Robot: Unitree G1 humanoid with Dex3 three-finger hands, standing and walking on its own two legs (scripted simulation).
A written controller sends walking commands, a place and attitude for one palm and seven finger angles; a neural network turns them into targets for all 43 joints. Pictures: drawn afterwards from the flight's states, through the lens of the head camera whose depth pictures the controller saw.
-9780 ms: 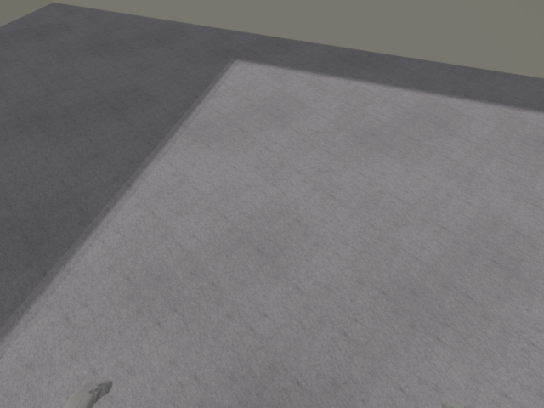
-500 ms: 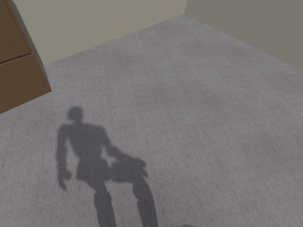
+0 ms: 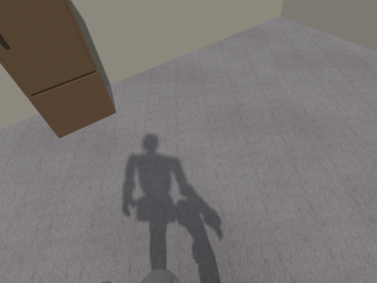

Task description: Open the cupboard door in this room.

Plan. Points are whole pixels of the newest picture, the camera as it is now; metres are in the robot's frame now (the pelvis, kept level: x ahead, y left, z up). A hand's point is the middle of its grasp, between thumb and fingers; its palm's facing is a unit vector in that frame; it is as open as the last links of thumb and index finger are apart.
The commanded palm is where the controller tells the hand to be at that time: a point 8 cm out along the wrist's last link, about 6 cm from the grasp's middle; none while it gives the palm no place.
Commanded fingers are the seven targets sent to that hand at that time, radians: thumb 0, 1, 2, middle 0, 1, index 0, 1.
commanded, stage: turn or walk to find it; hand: left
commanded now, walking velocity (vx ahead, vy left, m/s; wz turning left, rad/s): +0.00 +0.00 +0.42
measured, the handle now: out of the picture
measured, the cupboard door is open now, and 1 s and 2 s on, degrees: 0 0 0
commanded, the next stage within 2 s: stand and wait in 0.14 s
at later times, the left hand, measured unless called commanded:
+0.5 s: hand out of the picture -0.05 +0.26 -0.18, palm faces +0.20 -0.96 -0.21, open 7.4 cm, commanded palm none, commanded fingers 0.00 0.90 0.90 -0.20 -0.30 -0.20 -0.30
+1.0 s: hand out of the picture -0.05 +0.21 -0.15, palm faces +0.27 -0.93 -0.27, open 7.4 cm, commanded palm none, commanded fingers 0.00 0.90 0.90 -0.20 -0.30 -0.20 -0.30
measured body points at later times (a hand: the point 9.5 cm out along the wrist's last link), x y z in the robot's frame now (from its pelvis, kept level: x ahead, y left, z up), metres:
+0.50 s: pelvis -0.02 +0.07 +0.00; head -0.01 +0.10 +0.45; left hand -0.06 +0.32 -0.17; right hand +0.11 -0.14 -0.13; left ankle -0.06 +0.15 -0.74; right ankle -0.03 -0.09 -0.69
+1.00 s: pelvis -0.07 +0.02 +0.00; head -0.05 -0.01 +0.45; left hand -0.06 +0.26 -0.13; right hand +0.00 -0.21 -0.17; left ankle -0.11 +0.16 -0.69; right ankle -0.04 -0.07 -0.74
